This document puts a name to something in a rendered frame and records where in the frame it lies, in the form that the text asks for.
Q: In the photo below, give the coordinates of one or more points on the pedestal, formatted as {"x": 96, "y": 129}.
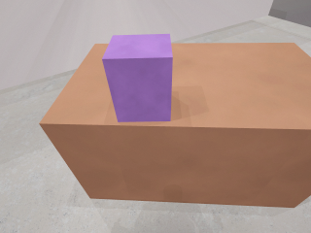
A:
{"x": 239, "y": 132}

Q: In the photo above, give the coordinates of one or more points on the carton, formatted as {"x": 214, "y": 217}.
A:
{"x": 139, "y": 71}

